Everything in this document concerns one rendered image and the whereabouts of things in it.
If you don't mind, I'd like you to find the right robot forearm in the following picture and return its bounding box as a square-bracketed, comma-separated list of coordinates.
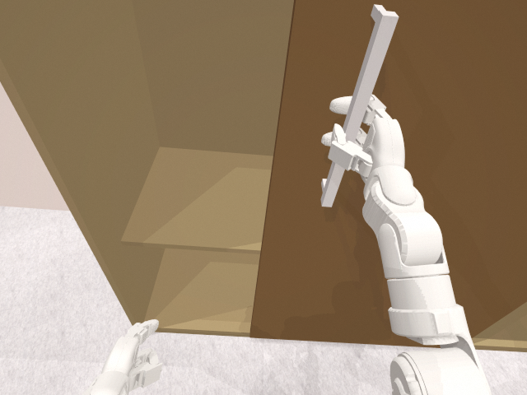
[362, 165, 492, 395]

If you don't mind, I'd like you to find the left robot forearm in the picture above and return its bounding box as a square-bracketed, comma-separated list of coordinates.
[82, 371, 130, 395]

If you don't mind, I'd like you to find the right robot hand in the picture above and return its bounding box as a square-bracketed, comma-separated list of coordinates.
[321, 94, 405, 184]

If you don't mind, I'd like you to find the handle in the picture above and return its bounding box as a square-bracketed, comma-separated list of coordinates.
[321, 4, 399, 207]

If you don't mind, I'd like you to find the wardrobe door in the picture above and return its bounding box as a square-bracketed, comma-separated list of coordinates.
[250, 0, 527, 348]
[473, 302, 527, 341]

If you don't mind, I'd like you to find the right robot upper arm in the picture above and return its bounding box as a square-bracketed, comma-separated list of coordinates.
[390, 347, 490, 395]

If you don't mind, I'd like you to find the left robot hand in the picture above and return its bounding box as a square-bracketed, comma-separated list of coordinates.
[101, 319, 162, 392]

